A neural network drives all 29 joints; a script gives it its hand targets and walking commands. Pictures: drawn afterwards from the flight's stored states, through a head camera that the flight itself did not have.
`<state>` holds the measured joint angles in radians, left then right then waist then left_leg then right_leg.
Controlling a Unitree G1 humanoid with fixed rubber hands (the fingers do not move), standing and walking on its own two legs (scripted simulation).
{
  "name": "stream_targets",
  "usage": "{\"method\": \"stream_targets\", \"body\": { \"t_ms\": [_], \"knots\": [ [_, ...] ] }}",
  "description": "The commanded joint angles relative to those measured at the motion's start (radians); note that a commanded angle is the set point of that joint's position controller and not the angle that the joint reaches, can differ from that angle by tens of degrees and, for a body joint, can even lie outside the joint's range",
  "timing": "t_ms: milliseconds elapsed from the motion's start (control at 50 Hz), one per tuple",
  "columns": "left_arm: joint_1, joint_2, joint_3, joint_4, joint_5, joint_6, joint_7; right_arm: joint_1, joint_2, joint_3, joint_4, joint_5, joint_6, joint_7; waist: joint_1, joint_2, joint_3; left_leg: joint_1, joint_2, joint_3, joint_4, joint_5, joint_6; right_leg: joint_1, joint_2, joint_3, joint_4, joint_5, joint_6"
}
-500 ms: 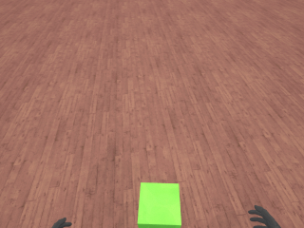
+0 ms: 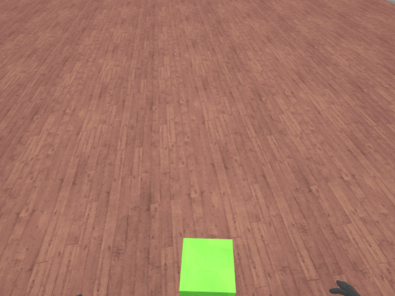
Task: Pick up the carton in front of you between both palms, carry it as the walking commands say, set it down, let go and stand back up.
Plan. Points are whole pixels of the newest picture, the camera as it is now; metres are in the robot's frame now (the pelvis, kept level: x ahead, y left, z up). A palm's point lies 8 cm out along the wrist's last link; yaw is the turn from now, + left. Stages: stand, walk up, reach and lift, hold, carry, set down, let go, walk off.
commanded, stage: stand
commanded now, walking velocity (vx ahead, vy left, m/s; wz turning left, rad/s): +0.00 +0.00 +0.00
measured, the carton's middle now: (207, 273) +0.38 -0.01 -0.65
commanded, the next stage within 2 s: none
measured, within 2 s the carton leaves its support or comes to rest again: neither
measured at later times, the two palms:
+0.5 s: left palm out of the picture +0.08 +0.30 -0.10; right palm out of the picture +0.08 -0.31 -0.10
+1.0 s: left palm out of the picture +0.07 +0.31 -0.10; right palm out of the picture +0.08 -0.31 -0.10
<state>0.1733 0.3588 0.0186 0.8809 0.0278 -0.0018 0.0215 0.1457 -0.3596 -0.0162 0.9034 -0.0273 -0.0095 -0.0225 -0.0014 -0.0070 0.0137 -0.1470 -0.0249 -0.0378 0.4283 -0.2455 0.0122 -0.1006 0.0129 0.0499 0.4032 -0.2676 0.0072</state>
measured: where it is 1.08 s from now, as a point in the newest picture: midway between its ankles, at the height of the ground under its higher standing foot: outside the picture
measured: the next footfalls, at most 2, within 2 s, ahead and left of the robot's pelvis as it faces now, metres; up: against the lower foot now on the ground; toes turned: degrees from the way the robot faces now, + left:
none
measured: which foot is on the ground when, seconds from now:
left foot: down 0.00-1.00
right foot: down 0.00-1.00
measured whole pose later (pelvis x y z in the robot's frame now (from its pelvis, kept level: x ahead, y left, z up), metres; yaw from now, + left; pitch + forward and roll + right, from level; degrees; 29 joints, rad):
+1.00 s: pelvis -0.02 +0.00 +0.00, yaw +0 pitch -3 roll +0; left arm 0.13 0.39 0.01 1.02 0.02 -0.01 0.01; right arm 0.11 -0.39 0.00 1.04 -0.01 -0.01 -0.01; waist 0.00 0.00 0.03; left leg -0.12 -0.02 -0.04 0.35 -0.18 0.01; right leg -0.08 0.01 0.05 0.33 -0.21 0.00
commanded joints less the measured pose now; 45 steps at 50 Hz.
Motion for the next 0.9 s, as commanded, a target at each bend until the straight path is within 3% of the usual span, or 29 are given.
{"method": "stream_targets", "body": {
  "t_ms": [0, 380, 880],
  "knots": [
    [-0.033, 0.155, 0.032, -0.037, -0.001, -0.013, 0.003, -0.041, -0.164, -0.033, -0.038, 0.001, -0.013, -0.003, 0.0, 0.009, -0.022, 0.023, 0.115, -0.096, -0.066, 0.219, 0.009, -0.033, -0.1, 0.074, -0.065, 0.195, -0.017],
    [-0.048, 0.176, 0.025, 0.042, -0.005, -0.018, -0.004, -0.058, -0.185, -0.024, 0.042, 0.007, -0.015, 0.003, -0.001, 0.009, -0.007, 0.028, 0.123, -0.108, -0.11, 0.166, 0.011, -0.029, -0.108, 0.084, -0.106, 0.154, -0.021],
    [-0.066, 0.195, 0.018, 0.091, -0.012, -0.018, -0.006, -0.072, -0.199, -0.018, 0.087, 0.013, -0.014, 0.005, -0.001, 0.009, -0.01, 0.042, 0.13, -0.11, -0.124, 0.19, 0.013, -0.017, -0.116, 0.086, -0.125, 0.169, -0.025]
  ]
}}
